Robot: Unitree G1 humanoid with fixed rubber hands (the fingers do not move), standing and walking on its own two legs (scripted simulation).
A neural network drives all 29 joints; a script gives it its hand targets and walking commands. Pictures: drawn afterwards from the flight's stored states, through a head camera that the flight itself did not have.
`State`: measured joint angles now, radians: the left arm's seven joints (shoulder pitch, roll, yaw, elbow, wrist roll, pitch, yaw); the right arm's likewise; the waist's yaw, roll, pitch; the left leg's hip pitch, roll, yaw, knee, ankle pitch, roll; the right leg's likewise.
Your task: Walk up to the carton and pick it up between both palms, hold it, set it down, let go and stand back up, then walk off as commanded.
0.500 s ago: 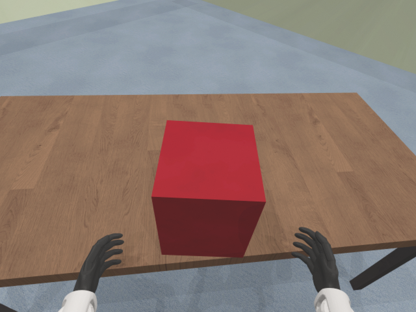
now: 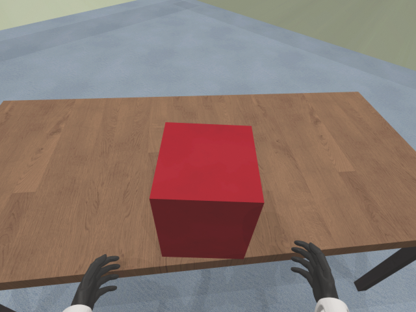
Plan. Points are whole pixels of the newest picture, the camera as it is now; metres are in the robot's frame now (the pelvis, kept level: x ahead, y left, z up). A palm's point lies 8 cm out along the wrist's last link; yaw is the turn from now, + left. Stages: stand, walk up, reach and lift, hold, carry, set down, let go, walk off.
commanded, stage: set down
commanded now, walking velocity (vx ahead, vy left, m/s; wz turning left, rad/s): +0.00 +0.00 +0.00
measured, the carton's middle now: (205, 192) +0.39 +0.00 -0.02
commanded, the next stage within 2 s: let go in 0.36 s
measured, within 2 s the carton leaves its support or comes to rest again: neither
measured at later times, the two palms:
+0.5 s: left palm (85, 310) +0.16 +0.23 -0.08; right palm (317, 296) +0.17 -0.22 -0.06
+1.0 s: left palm (70, 308) +0.16 +0.25 -0.07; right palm (334, 305) +0.16 -0.25 -0.07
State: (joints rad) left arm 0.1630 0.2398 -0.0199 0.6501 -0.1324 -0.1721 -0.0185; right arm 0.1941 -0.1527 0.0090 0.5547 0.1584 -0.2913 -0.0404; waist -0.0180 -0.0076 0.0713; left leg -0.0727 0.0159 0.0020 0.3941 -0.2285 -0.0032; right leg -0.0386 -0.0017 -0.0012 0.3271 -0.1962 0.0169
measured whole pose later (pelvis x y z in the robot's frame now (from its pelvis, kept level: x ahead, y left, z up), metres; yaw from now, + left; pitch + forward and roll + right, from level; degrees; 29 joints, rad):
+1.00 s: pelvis +0.01 +0.00 +0.00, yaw +0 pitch -2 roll -1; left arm 0.19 0.26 0.07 0.62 -0.06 0.01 -0.01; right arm 0.21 -0.25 0.01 0.61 0.03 -0.07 -0.01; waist -0.02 0.02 0.03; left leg -0.12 0.02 0.00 0.41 -0.24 -0.01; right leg -0.09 0.01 0.00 0.35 -0.21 0.01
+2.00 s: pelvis -0.09 -0.04 -0.03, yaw -2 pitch -5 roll +1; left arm 0.24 0.39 0.04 0.62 -0.05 0.03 -0.01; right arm 0.21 -0.39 0.01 0.62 0.03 0.04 -0.03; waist -0.02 0.06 0.17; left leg -0.42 -0.03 -0.06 0.96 -0.46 -0.01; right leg -0.30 0.04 0.01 0.67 -0.27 -0.04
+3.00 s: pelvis -0.43 -0.02 -0.03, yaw -1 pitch -4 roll -1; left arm 0.23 0.42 0.06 0.62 -0.05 0.02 0.06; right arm 0.22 -0.41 0.01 0.61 0.02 0.08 0.01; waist -0.02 0.07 0.15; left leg -0.43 -0.11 -0.13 1.22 -0.48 -0.04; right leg -0.27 0.02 0.10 0.67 -0.32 0.00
